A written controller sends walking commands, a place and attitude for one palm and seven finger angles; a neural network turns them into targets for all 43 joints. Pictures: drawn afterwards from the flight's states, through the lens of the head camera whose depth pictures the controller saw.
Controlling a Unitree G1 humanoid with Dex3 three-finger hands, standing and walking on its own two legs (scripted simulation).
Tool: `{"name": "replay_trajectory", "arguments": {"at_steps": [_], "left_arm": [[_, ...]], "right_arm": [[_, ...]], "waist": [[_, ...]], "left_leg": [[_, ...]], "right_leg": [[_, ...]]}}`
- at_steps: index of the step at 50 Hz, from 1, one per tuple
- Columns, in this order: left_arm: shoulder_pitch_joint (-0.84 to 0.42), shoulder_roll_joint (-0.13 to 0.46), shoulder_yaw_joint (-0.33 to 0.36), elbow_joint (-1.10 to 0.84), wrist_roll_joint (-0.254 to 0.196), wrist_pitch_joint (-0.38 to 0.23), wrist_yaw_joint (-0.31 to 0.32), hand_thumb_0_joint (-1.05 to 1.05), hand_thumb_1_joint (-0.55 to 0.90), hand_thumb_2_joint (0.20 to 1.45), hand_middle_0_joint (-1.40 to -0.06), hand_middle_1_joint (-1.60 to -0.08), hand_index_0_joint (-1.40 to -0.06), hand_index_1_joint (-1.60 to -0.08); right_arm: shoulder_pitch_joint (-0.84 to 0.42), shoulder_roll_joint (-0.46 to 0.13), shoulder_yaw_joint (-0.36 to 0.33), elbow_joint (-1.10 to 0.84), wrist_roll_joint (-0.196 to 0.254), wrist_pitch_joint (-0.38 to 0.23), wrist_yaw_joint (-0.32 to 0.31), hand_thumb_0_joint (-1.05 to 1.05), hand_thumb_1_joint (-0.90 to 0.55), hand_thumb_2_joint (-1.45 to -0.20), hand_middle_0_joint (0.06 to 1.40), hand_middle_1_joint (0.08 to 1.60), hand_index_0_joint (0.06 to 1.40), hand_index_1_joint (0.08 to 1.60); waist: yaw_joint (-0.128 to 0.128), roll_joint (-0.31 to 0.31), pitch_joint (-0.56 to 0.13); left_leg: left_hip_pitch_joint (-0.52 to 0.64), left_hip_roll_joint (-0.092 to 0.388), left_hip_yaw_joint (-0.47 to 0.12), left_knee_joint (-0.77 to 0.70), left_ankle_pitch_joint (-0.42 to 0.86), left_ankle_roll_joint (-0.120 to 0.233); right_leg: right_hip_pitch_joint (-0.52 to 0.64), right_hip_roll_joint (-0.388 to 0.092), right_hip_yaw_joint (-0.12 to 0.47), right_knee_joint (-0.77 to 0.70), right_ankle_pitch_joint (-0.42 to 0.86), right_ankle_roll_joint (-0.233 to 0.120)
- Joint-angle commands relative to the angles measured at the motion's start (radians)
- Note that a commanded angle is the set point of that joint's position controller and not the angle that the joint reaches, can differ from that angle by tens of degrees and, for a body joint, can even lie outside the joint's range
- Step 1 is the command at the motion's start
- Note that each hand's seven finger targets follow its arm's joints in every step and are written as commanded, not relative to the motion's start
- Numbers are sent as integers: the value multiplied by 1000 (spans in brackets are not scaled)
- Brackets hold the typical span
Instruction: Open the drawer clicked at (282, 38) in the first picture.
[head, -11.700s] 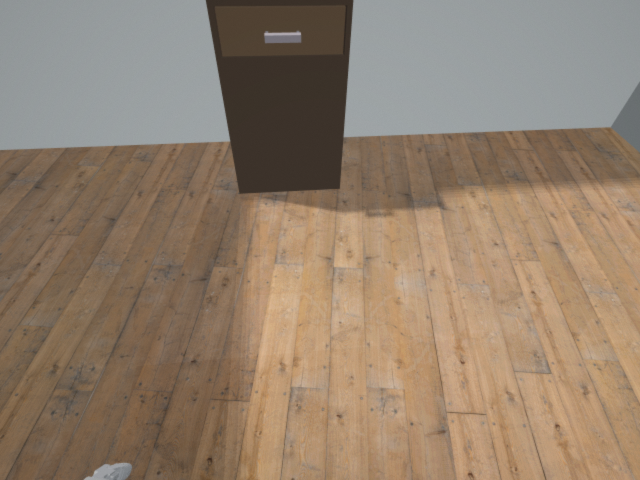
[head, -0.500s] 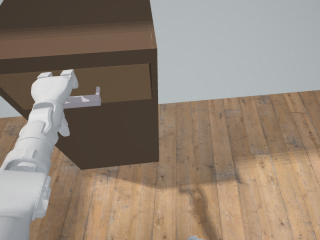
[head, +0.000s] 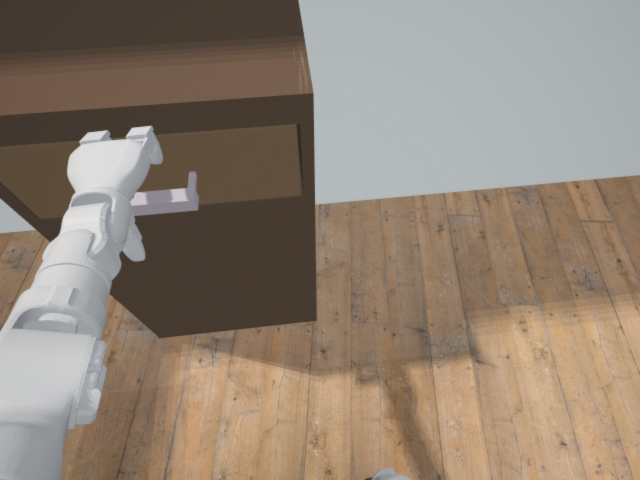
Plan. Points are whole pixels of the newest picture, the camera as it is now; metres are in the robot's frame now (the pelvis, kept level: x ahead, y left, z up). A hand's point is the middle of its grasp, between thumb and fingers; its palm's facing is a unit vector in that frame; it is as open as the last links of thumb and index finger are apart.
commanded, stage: move the hooked fingers above the handle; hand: left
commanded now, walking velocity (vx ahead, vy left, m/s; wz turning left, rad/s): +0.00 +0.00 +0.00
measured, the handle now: (155, 191) +0.53 +0.23 -0.01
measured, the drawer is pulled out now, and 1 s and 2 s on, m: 0.00 0.00 0.00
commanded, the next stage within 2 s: lower the fingers behind the handle in 0.08 s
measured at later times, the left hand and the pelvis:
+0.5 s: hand (137, 215) +0.46 +0.23 +0.03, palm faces -0.07 -0.02 -1.00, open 13.8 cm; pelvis +0.00 +0.00 +0.00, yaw +1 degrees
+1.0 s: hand (148, 222) +0.47 +0.23 -0.01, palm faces -0.07 -0.03 -1.00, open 13.8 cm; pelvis -0.01 +0.00 -0.02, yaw +0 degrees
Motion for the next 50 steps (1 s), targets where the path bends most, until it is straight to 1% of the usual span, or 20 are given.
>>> {"name": "replay_trajectory", "arguments": {"at_steps": [1, 5, 7, 11, 15, 17, 18, 20, 21, 23, 25, 27, 30, 32, 35, 38, 40, 42, 45, 50], "left_arm": [[-433, 260, 51, -234, -6, -32, 28, 0, -500, 300, -300, -1200, -300, -1200], [-383, 250, 63, -250, -14, -59, 29, 0, -500, 300, -300, -1200, -300, -1200], [-390, 241, 47, -229, -9, -53, 39, 0, -500, 300, -300, -1200, -300, -1200], [-371, 266, 83, -255, -2, -55, 66, 0, -500, 300, -300, -1200, -300, -1200], [-336, 220, 63, -225, -2, -37, 80, 0, -500, 300, -300, -1200, -300, -1200], [-376, 170, 10, -215, 4, -26, 86, 0, -500, 300, -300, -1200, -300, -1200], [-375, 200, 36, -201, 7, -22, 90, 0, -500, 300, -300, -1200, -300, -1200], [-422, 245, 60, -239, 12, -32, 96, 0, -500, 300, -300, -1200, -300, -1200], [-414, 241, 59, -238, 15, -35, 99, 0, -500, 300, -300, -1200, -300, -1200], [-430, 220, 40, -218, 16, -38, 103, 0, -500, 300, -300, -1200, -300, -1200], [-442, 254, 64, -214, 18, -44, 110, 0, -500, 300, -300, -1200, -300, -1200], [-445, 218, 32, -182, 24, -37, 118, 0, -500, 300, -300, -1200, -300, -1200], [-423, 268, 74, -151, 19, -30, 121, 0, -500, 300, -300, -1200, -300, -1200], [-418, 235, 52, -155, 18, -28, 118, 0, -500, 300, -300, -1200, -300, -1200], [-382, 273, 87, -156, 16, -33, 109, 0, -500, 300, -300, -1200, -300, -1200], [-389, 211, 37, -156, 16, -41, 105, 0, -500, 300, -300, -1200, -300, -1200], [-384, 254, 78, -161, 19, -53, 109, 0, -500, 300, -300, -1200, -300, -1200], [-399, 218, 47, -163, 20, -61, 119, 0, -500, 300, -300, -1200, -300, -1200], [-415, 242, 70, -145, 25, -63, 143, 0, -500, 300, -300, -1200, -300, -1200], [-422, 262, 82, -127, 37, -39, 167, 0, -500, 300, -300, -1200, -300, -1200]], "right_arm": [[111, -165, -61, -65, -1, -19, -18, 0, -900, -900, 200, 300, 200, 300], [113, -159, -65, -63, -2, -17, -14, 0, -900, -900, 200, 300, 200, 300], [110, -160, -61, -60, 1, -16, -13, 0, -900, -900, 200, 300, 200, 300], [111, -159, -66, -62, -7, -17, -5, 0, -900, -900, 200, 300, 200, 300], [105, -159, -68, -64, -7, -17, 0, 0, -900, -900, 200, 300, 200, 300], [102, -159, -69, -60, -5, -20, 2, 0, -900, -900, 200, 300, 200, 300], [103, -162, -70, -57, -3, -22, -1, 0, -900, -900, 200, 300, 200, 300], [98, -166, -69, -58, -7, -22, -8, 0, -900, -900, 200, 300, 200, 300], [101, -161, -67, -62, -9, -24, -8, 0, -900, -900, 200, 300, 200, 300], [97, -158, -66, -57, -9, -28, -12, 0, -900, -900, 200, 300, 200, 300], [99, -162, -62, -51, -12, -29, -14, 0, -900, -900, 200, 300, 200, 300], [100, -157, -61, -49, -13, -33, -15, 0, -900, -900, 200, 300, 200, 300], [103, -167, -57, -45, -16, -33, -14, 0, -900, -900, 200, 300, 200, 300], [113, -161, -60, -47, -18, -35, -11, 0, -900, -900, 200, 300, 200, 300], [118, -167, -60, -45, -22, -29, -11, 0, -900, -900, 200, 300, 200, 300], [122, -164, -64, -43, -18, -33, -8, 0, -900, -900, 200, 300, 200, 300], [126, -169, -65, -40, -21, -31, -10, 0, -900, -900, 200, 300, 200, 300], [129, -163, -65, -38, -21, -33, -9, 0, -900, -900, 200, 300, 200, 300], [129, -170, -64, -25, -25, -38, -7, 0, -900, -900, 200, 300, 200, 300], [138, -173, -62, -20, -31, -41, 0, 0, -900, -900, 200, 300, 200, 300]], "waist": [[-5, -3, -404], [8, 5, -400], [-2, 3, -353], [18, 40, -421], [14, -1, -409], [-12, -5, -371], [-10, -28, -359], [-11, -16, -406], [-4, 15, -430], [-22, 3, -404], [-20, 10, -413], [-34, 18, -392], [-22, -1, -420], [-21, 21, -451], [-7, 8, -485], [-24, 15, -428], [-19, -15, -440], [-30, 9, -422], [-35, 5, -407], [-28, 41, -465]], "left_leg": [[243, -31, -18, -45, 494, 23], [257, -32, -17, -39, 536, 22], [233, -33, -20, -48, 481, 19], [266, -32, -22, -31, 562, 16], [244, -32, -18, -24, 568, 17], [238, -32, -17, -26, 502, 18], [219, -33, -16, -28, 471, 19], [227, -37, -21, -21, 477, 21], [231, -41, -16, -17, 482, 20], [219, -41, -18, -9, 452, 21], [208, -42, -24, -2, 447, 20], [195, -43, -22, 4, 416, 20], [165, -45, -23, 16, 419, 20], [179, -43, -20, 29, 453, 19], [170, -40, -23, 41, 494, 18], [151, -37, -20, 44, 452, 18], [140, -36, -26, 54, 455, 22], [134, -36, -29, 54, 425, 20], [109, -34, -34, 65, 394, 21], [102, -35, -39, 92, 414, 16]], "right_leg": [[245, 57, -19, -44, 383, -44], [247, 59, -21, -42, 399, -49], [217, 60, -26, -42, 358, -49], [231, 60, -25, -22, 396, -51], [229, 61, -28, -19, 407, -49], [189, 62, -28, -28, 370, -47], [192, 60, -28, -30, 355, -46], [208, 58, -21, -20, 366, -48], [217, 56, -18, -15, 375, -47], [185, 57, -20, -14, 350, -45], [179, 56, -21, -4, 343, -48], [147, 56, -23, -3, 321, -47], [167, 56, -20, 13, 335, -47], [161, 56, -21, 24, 360, -45], [182, 57, -19, 41, 398, -45], [136, 58, -22, 32, 358, -44], [143, 60, -19, 42, 360, -46], [108, 60, -23, 45, 325, -46], [71, 60, -26, 57, 286, -49], [48, 61, -30, 90, 290, -51]]}}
